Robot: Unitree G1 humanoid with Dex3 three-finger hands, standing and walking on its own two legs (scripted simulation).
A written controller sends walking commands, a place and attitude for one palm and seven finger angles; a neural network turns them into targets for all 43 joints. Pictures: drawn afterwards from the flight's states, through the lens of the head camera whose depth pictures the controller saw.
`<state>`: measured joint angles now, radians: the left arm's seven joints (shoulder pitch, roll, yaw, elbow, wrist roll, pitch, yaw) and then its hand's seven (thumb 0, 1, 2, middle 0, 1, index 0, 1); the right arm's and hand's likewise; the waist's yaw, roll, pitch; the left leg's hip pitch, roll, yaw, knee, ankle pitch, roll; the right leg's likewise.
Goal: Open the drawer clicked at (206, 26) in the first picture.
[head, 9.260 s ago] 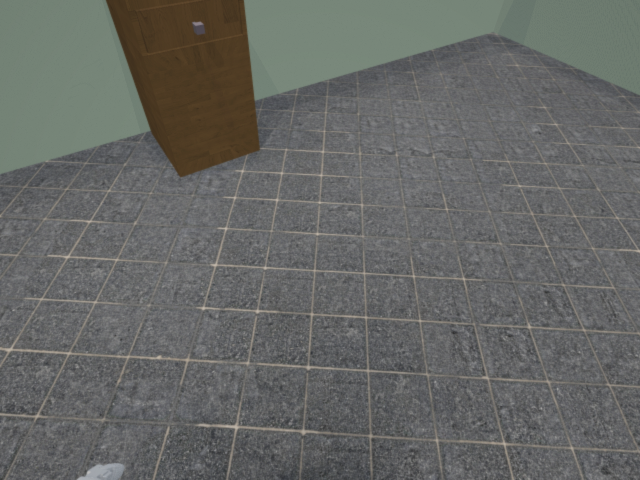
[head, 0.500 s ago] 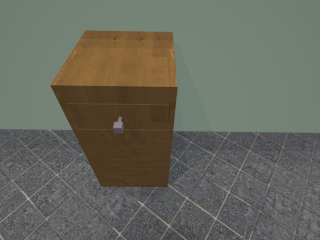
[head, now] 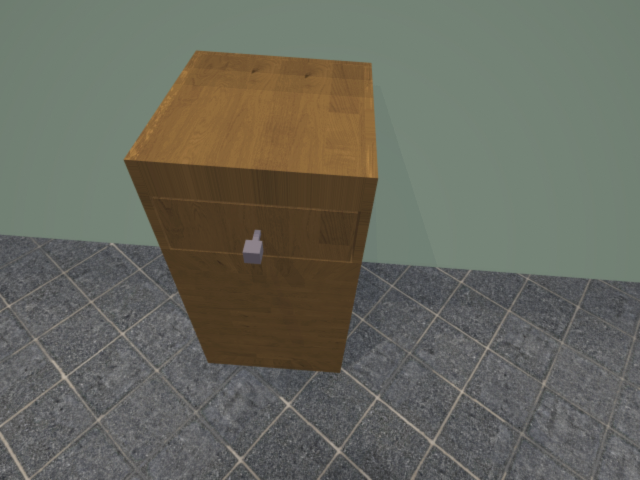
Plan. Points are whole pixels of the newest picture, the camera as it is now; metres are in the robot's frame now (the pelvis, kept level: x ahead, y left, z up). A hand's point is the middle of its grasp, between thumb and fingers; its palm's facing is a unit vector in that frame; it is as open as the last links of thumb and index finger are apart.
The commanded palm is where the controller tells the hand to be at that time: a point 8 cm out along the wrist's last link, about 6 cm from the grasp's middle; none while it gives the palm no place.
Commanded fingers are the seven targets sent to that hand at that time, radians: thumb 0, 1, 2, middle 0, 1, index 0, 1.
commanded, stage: come to a stop and stand still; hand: left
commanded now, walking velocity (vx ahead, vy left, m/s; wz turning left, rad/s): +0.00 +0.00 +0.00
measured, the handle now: (254, 245) +0.54 +0.16 -0.11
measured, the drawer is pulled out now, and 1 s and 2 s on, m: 0.00 0.00 0.00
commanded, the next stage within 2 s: look again from close up in 0.60 s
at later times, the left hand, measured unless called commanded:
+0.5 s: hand out of the picture -0.03 +0.17 -0.18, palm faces +0.04 -0.98 -0.18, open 7.4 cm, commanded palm none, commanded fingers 0.00 0.90 0.90 -0.20 -0.30 -0.20 -0.30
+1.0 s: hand out of the picture -0.03 +0.17 -0.18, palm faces +0.06 -0.99 -0.16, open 7.4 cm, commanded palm none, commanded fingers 0.00 0.90 0.90 -0.20 -0.30 -0.20 -0.30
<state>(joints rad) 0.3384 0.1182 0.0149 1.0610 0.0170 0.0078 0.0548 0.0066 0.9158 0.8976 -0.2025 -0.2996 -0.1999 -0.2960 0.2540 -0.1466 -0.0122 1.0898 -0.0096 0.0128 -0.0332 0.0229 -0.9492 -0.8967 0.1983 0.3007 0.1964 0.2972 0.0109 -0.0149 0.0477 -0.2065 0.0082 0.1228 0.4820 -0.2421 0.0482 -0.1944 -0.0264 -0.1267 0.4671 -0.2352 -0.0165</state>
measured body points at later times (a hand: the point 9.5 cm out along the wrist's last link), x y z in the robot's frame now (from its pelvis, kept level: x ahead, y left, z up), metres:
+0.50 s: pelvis -0.02 +0.01 -0.01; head -0.03 +0.01 +0.44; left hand -0.03 +0.23 -0.17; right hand -0.02 -0.21 -0.16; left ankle +0.02 +0.08 -0.74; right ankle +0.01 -0.11 -0.74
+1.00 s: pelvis -0.02 +0.01 +0.00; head -0.03 +0.02 +0.45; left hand -0.03 +0.22 -0.16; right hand -0.02 -0.21 -0.15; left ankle +0.02 +0.08 -0.74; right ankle +0.01 -0.11 -0.74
